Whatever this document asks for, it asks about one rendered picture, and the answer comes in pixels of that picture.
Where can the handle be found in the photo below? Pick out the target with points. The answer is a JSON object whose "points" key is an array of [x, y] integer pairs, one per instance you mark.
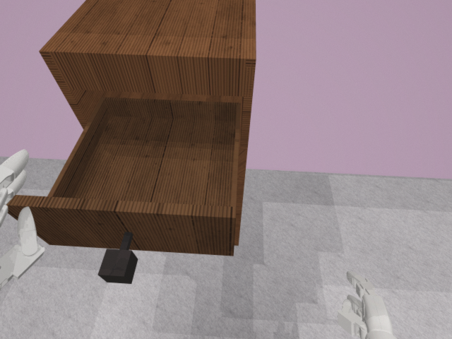
{"points": [[118, 265]]}

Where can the left robot hand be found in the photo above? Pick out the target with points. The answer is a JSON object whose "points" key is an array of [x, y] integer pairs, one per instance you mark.
{"points": [[18, 259]]}

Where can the cabinet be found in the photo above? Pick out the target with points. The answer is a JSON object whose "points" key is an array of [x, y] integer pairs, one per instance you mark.
{"points": [[193, 50]]}

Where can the drawer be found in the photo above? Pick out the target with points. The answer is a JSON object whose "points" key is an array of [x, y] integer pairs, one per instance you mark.
{"points": [[165, 170]]}

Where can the right robot hand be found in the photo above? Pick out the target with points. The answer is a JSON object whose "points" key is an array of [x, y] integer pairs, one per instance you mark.
{"points": [[370, 314]]}

